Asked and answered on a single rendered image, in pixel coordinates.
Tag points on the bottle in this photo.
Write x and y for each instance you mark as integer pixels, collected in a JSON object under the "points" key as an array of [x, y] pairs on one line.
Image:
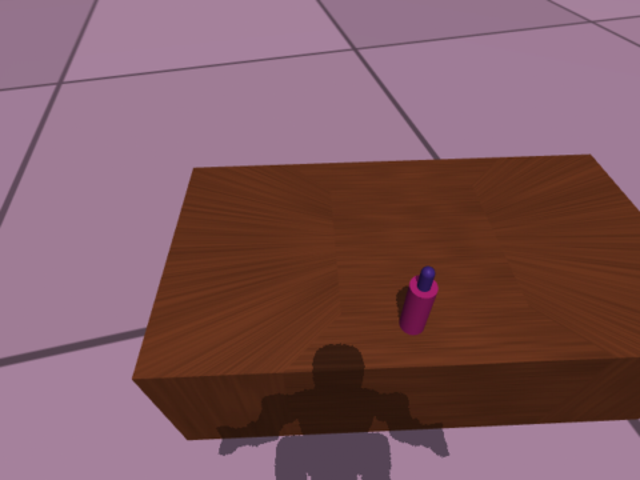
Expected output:
{"points": [[419, 300]]}

